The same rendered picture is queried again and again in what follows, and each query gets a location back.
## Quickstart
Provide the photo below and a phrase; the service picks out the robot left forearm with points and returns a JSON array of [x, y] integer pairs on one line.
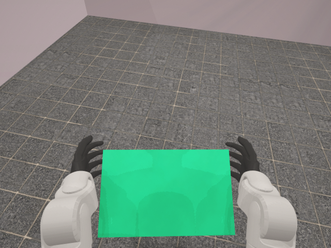
[[66, 220]]

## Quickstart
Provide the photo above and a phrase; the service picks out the robot left hand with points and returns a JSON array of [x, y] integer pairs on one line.
[[82, 158]]

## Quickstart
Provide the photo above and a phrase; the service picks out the robot right hand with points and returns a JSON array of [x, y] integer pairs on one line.
[[248, 159]]

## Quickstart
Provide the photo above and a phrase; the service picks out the carton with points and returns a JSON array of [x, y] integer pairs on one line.
[[156, 193]]

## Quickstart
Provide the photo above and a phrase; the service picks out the robot right forearm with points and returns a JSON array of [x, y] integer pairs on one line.
[[271, 219]]

